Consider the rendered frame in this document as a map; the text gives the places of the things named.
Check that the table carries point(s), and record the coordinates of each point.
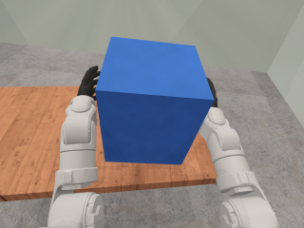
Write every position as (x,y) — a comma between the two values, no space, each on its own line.
(31,118)

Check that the robot left forearm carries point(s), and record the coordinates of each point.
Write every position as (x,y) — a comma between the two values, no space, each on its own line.
(78,143)

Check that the robot right forearm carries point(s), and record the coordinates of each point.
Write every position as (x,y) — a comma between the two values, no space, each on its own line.
(234,176)

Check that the robot left hand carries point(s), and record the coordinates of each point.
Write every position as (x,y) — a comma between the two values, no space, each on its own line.
(87,85)

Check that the right robot upper arm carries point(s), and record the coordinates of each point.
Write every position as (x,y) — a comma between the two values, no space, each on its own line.
(247,212)

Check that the carton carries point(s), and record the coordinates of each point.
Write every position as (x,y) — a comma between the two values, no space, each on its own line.
(152,99)

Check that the robot right hand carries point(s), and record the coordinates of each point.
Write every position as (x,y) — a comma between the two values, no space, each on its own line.
(214,93)

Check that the left robot upper arm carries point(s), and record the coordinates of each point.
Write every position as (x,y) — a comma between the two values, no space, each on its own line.
(77,210)

